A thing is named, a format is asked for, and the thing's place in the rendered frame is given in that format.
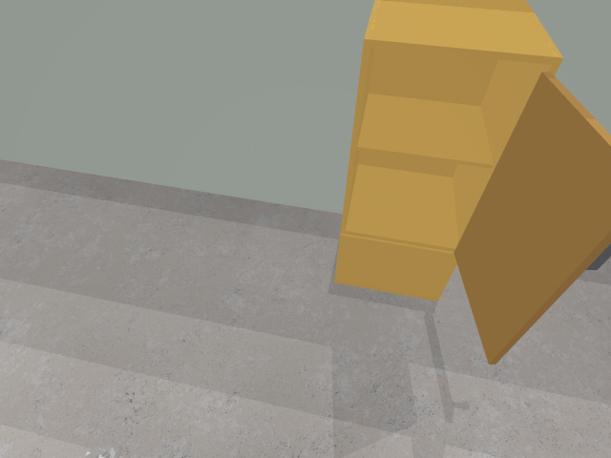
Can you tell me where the handle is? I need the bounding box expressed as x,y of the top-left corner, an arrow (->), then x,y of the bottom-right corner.
586,243 -> 611,270

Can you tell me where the cupboard door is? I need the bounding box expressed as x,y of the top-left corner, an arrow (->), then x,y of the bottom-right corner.
454,72 -> 611,364

